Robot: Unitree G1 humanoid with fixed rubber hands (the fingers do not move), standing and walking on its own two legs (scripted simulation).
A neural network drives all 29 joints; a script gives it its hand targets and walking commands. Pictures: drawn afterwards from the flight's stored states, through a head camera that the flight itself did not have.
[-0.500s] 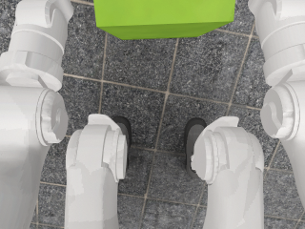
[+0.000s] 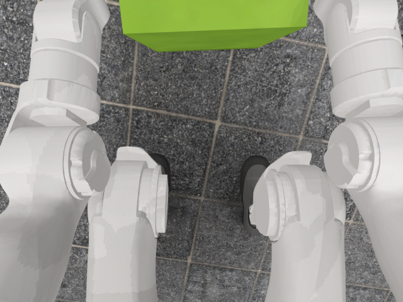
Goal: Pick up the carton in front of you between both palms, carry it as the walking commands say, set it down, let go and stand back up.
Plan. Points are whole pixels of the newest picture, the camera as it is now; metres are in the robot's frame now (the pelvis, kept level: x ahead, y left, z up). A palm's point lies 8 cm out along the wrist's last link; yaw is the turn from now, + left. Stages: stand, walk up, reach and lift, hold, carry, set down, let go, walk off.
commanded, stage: reach and lift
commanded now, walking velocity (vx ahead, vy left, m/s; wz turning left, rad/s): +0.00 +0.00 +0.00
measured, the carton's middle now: out of the picture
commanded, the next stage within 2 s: none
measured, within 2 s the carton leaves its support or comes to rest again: leaves its support in 0.08 s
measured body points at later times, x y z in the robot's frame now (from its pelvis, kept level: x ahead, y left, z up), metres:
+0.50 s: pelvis -0.02 +0.00 +0.10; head +0.27 +0.00 +0.45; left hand +0.52 +0.16 +0.03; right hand +0.53 -0.14 +0.03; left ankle +0.10 +0.14 -0.33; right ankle +0.10 -0.13 -0.33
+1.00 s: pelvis +0.02 +0.00 +0.22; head +0.23 +0.00 +0.62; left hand +0.48 +0.16 +0.17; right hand +0.49 -0.14 +0.17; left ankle +0.10 +0.14 -0.33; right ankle +0.10 -0.13 -0.33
